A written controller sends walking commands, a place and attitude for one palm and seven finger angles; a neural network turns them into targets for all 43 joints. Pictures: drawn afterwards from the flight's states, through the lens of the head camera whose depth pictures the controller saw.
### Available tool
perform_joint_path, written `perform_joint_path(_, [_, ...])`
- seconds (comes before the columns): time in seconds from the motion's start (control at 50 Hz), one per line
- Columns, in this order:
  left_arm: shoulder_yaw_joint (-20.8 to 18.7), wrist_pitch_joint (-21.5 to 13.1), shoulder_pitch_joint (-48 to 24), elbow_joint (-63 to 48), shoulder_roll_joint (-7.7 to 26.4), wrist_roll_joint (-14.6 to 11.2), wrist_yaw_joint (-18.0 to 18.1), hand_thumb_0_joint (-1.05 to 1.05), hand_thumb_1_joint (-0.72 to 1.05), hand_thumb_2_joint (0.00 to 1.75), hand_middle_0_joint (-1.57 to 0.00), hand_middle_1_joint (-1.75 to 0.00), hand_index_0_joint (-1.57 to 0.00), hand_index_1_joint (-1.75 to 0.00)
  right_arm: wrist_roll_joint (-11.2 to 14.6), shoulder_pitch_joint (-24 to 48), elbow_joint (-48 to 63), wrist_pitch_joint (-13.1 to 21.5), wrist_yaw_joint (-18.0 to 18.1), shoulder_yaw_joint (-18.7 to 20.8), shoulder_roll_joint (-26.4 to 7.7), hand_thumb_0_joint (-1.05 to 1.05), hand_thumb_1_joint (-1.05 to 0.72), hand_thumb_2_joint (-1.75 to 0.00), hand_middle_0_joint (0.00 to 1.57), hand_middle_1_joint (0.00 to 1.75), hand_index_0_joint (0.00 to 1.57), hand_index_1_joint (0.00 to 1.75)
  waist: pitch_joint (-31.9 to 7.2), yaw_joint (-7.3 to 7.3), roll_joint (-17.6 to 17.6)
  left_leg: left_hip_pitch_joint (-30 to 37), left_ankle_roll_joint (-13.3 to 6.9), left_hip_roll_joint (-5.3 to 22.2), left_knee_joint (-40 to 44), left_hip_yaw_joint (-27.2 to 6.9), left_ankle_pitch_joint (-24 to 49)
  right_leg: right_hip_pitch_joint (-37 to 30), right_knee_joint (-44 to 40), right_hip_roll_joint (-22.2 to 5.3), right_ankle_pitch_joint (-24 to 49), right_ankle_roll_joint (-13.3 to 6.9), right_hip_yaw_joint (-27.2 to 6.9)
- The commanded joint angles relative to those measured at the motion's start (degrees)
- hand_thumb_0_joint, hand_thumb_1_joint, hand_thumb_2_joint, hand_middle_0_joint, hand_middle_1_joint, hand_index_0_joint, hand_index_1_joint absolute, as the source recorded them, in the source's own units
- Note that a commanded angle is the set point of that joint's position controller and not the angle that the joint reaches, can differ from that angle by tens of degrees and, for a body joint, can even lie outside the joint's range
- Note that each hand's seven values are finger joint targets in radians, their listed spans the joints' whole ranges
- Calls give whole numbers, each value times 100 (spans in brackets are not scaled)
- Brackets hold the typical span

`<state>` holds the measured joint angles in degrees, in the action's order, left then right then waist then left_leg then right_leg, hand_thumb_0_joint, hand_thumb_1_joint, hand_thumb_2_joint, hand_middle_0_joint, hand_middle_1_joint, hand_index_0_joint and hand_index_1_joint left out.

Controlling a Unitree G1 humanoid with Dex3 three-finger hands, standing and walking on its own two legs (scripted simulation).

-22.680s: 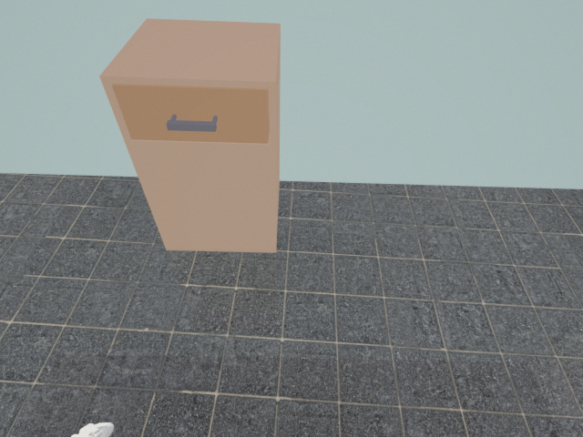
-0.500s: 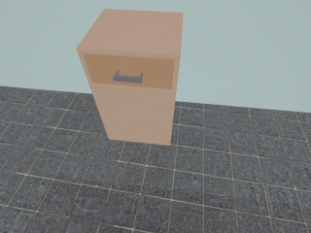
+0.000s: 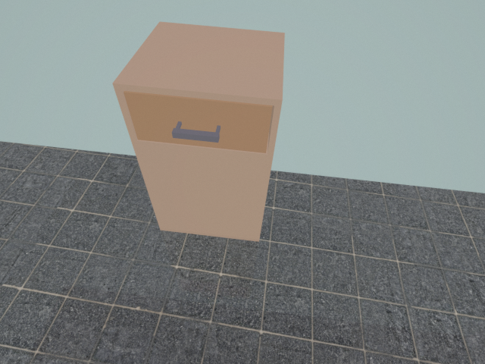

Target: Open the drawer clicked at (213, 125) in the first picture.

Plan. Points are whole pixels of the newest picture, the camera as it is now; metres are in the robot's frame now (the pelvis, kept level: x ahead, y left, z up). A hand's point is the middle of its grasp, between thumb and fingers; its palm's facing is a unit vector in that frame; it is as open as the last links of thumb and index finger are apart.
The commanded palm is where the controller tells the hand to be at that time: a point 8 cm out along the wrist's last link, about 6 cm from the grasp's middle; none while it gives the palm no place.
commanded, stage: take the last steps up to it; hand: left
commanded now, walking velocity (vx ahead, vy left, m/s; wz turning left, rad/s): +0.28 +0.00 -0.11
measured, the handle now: (197, 130) +0.75 +0.18 -0.10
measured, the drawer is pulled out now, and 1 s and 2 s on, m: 0.00 0.00 0.00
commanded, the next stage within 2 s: come to a stop and stand still in 0.48 s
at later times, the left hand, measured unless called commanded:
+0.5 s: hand (168, 361) +0.16 +0.15 -0.20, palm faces +0.01 -0.99 -0.16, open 7.2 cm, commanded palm none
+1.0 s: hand (178, 291) +0.29 +0.16 -0.18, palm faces +0.04 -0.97 -0.23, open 7.3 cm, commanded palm none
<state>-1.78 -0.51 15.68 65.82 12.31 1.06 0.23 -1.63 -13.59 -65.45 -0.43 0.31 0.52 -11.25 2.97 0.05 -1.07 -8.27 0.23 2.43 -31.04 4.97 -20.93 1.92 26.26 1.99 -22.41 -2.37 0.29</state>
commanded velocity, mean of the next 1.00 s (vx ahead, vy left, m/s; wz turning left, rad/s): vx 0.01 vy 0.03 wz -0.04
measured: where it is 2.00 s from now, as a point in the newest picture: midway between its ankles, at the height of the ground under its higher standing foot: outside the picture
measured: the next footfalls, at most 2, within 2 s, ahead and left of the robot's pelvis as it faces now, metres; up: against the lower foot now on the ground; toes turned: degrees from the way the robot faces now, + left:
right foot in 0.30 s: +0.18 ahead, -0.15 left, +0.00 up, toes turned -7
left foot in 0.48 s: +0.15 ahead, +0.11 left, +0.00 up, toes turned +6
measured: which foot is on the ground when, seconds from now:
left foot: down 0.00-0.28, up 0.30-0.46, down 0.48-0.70, up 0.72-0.94, down 0.96-1.00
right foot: down 0.00-0.00, up 0.02-0.28, down 0.30-0.48, up 0.50-0.68, down 0.70-0.96, up 0.98-1.00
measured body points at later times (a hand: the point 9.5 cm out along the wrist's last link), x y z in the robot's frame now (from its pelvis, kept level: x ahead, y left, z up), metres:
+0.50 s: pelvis +0.12 -0.02 -0.01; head +0.16 +0.00 +0.44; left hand +0.16 +0.20 -0.18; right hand +0.10 -0.26 -0.16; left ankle +0.11 +0.10 -0.74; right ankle +0.14 -0.15 -0.73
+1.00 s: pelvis +0.22 -0.04 +0.00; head +0.29 -0.02 +0.44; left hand +0.29 +0.21 -0.17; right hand +0.32 -0.30 -0.14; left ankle +0.24 +0.07 -0.74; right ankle +0.21 -0.17 -0.72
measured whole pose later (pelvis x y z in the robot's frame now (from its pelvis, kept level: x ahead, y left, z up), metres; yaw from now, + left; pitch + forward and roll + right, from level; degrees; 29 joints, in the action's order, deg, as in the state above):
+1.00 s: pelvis +0.22 -0.04 +0.00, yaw +1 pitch +0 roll -1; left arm -3.8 2.1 5.9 56.3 11.9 1.1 2.3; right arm -1.3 -5.0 -54.2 -2.1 1.0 3.7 -12.3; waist 10.1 0.4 -1.2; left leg -18.0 -1.1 1.7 -33.5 3.0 -12.4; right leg 18.0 40.4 -1.6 -24.9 0.5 3.3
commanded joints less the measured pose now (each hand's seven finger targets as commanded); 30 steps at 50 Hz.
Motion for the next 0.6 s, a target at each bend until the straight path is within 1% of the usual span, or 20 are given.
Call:
perform_joint_path(0.0, [-106, -166, -861, -714, 438, -83, 47, 0, 90, 90, -20, -30, -20, -30, -54, -2274, -363, 293, 240, 254, -953, 0, -90, -90, 20, 30, 20, 30, 138, -856, 2050, 2255, -1153, 2025, 1210, -2162, 5148, 3340, 3486, -68, -803, 5, 255])
perform_joint_path(0.02, [-188, -133, -927, -687, 430, -77, 81, 0, 90, 90, -20, -30, -20, -30, -49, -2341, -384, 257, 266, 215, -775, 0, -90, -90, 20, 30, 20, 30, 311, -727, 942, 1828, -1284, 2217, 1087, -1983, 5216, 3438, 3931, -385, -876, -41, -154])
perform_joint_path(0.04, [-196, -99, -919, -732, 281, -62, 53, 0, 90, 90, -20, -30, -20, -30, -61, -2101, -255, 279, 269, 212, -700, 0, -90, -90, 20, 30, 20, 30, 498, -566, 501, 1453, -1231, 2105, 1216, -1803, 4536, 3486, 3881, -580, -700, -21, -165])
perform_joint_path(0.1, [-199, -7, -833, -843, 12, -26, -112, 0, 90, 90, -20, -30, -20, -30, -48, -1428, -100, 362, 266, 229, -551, 0, -90, -90, 20, 30, 20, 30, 661, -201, 1007, 614, -874, 1618, 1725, -1027, 2668, 3011, 2866, -773, -38, 73, 114])
perform_joint_path(0.14, [-195, 20, -839, -866, -73, -5, -170, 0, 90, 90, -20, -30, -20, -30, -53, -1368, -109, 355, 244, 218, -481, 0, -90, -90, 20, 30, 20, 30, 657, -170, 946, 29, -733, 1391, 1751, -626, 2089, 2256, 1905, -659, 191, 83, 511])
perform_joint_path(0.18, [-219, 27, -602, -756, -103, -3, -183, 0, 90, 90, -20, -30, -20, -30, -46, -1413, -161, 319, 230, 229, -520, 0, -90, -90, 20, 30, 20, 30, 571, -85, 852, -424, -696, 1301, 1590, -542, 1580, 1485, 1513, -426, 553, 70, 795])
perform_joint_path(0.22, [-316, 11, 192, -510, 81, 4, -172, 0, 90, 90, -20, -30, -20, -30, -12, -1223, -137, 256, 210, 240, -508, 0, -90, -90, 20, 30, 20, 30, 336, 302, 592, -1049, -521, 998, 783, -283, 797, 273, 1006, -219, 753, -19, 908])
perform_joint_path(0.24, [-406, -50, 885, -314, 345, 20, -139, 0, 90, 90, -20, -30, -20, -30, 46, -1118, -45, 260, 182, 224, -334, 0, -90, -90, 20, 30, 20, 30, 108, 640, -104, -1634, -333, 527, -471, 53, 615, -702, 380, -555, 419, -204, 288])
perform_joint_path(0.26, [-534, -131, 1608, -141, 968, 20, -58, 0, 90, 90, -20, -30, -20, -30, 131, -1120, 155, 284, 127, 177, 62, 0, -90, -90, 20, 30, 20, 30, -234, 829, -1668, -2606, -66, -121, -2354, 544, -844, -1228, -785, -2158, -254, -835, -2001])
perform_joint_path(0.28, [-515, -87, 1617, -186, 1034, -63, 9, 0, 90, 90, -20, -30, -20, -30, 114, -798, 353, 232, 107, 196, -6, 0, -90, -90, 20, 30, 20, 30, -217, 810, -1399, -2680, -124, 22, -3699, -147, -1718, -596, -1636, -2725, -979, -1230, -2929])
perform_joint_path(0.3, [-486, -50, 961, -386, 951, -48, 99, 0, 90, 90, -20, -30, -20, -30, 116, -638, 432, 197, 69, 234, 40, 0, -90, -90, 20, 30, 20, 30, 116, 488, -730, -2694, -151, 374, -3991, -421, -1439, 266, -1768, -2732, -1818, -1334, -2809])
perform_joint_path(0.34, [-373, -81, -97, -763, 566, 70, 175, 0, 90, 90, -20, -30, -20, -30, 53, -760, 403, 118, 37, 249, 145, 0, -90, -90, 20, 30, 20, 30, 326, -31, -895, -1857, -146, 782, -3245, -796, -1222, 1821, -1500, -2405, -942, -1011, -1683])
perform_joint_path(0.42, [-368, -92, -623, -862, 519, 33, 62, 0, 90, 90, -20, -30, -20, -30, -2, -1997, -14, 126, 20, 127, 485, 0, -90, -90, 20, 30, 20, 30, 3, -595, 55, 420, 51, 167, -177, 302, 306, 2860, -629, -1379, -958, -522, -260])
perform_joint_path(0.44, [-293, -28, -656, -908, 244, -17, 13, 0, 90, 90, -20, -30, -20, -30, -42, -2213, -109, 179, 54, 162, 198, 0, -90, -90, 20, 30, 20, 30, 299, -598, 1104, 441, -17, 476, 785, -467, -344, 3189, 438, -859, -996, -269, 92])
perform_joint_path(0.46, [-231, -10, -780, -1084, -123, -50, -17, 0, 90, 90, -20, -30, -20, -30, -119, -2493, -56, 257, 120, 300, -384, 0, -90, -90, 20, 30, 20, 30, 490, -754, 2635, 332, -594, 1917, 2096, -2615, -1091, 3815, 2047, -224, -972, 122, 738])
perform_joint_path(0.48, [-310, -48, -1165, -1304, 68, -62, -64, 0, 90, 90, -20, -30, -20, -30, -113, -2234, 129, 210, 226, 378, -688, 0, -90, -90, 20, 30, 20, 30, 611, -700, 1960, 73, -1245, 2433, 2426, -3158, -1291, 3976, 2847, -504, -898, 123, 257])
perform_joint_path(0.5, [-303, -63, -1377, -1323, 69, 22, -92, 0, 90, 90, -20, -30, -20, -30, -119, -2085, 252, 278, 192, 367, -695, 0, -90, -90, 20, 30, 20, 30, 675, -648, 1452, 160, -1345, 2385, 2216, -3101, -330, 4201, 3375, -580, -698, 95, 80])
perform_joint_path(0.52, [-294, -110, -1388, -1259, 22, 54, -119, 0, 90, 90, -20, -30, -20, -30, -126, -1906, 265, 342, 195, 314, -566, 0, -90, -90, 20, 30, 20, 30, 696, -545, 1181, 481, -1175, 2045, 1787, -2425, 1552, 4244, 3396, -650, -404, 117, 59])
perform_joint_path(0.54, [-250, -141, -1335, -1207, -49, 27, -136, 0, 90, 90, -20, -30, -20, -30, -123, -1696, 318, 381, 202, 260, -461, 0, -90, -90, 20, 30, 20, 30, 513, -420, 1099, 747, -989, 1736, 1375, -1647, 3356, 4006, 3036, -657, -320, 144, 162])
perform_joint_path(0.58, [-182, -135, -1084, -1082, -105, -18, -119, 0, 90, 90, -20, -30, -20, -30, -112, -1373, 409, 356, 257, 249, -487, 0, -90, -90, 20, 30, 20, 30, -36, -337, 1264, 1132, -620, 1253, 695, -565, 5367, 3015, 1744, -468, -220, 134, 517])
